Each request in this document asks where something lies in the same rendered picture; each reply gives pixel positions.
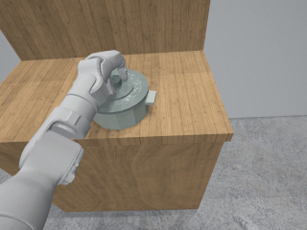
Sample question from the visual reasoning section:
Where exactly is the knob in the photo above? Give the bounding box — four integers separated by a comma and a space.
110, 74, 122, 89

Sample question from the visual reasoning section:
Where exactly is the pot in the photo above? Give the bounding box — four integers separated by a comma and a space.
93, 90, 157, 130

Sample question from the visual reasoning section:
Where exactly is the left robot forearm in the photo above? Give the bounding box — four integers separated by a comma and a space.
19, 55, 112, 170

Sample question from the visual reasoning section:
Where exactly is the table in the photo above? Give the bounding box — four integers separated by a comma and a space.
0, 0, 234, 213

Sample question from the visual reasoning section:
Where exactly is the lid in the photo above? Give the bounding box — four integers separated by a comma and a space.
97, 69, 150, 115

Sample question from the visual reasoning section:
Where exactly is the robot right hand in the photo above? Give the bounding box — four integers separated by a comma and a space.
232, 214, 260, 230

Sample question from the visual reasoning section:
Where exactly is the robot left hand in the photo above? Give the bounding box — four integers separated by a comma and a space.
87, 50, 128, 95

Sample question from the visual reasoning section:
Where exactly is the robot left upper arm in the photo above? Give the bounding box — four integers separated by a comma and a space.
0, 129, 84, 230

